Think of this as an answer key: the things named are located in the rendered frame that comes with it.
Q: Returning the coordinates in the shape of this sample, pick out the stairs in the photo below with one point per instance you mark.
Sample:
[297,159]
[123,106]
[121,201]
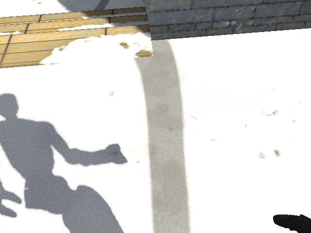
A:
[73,21]

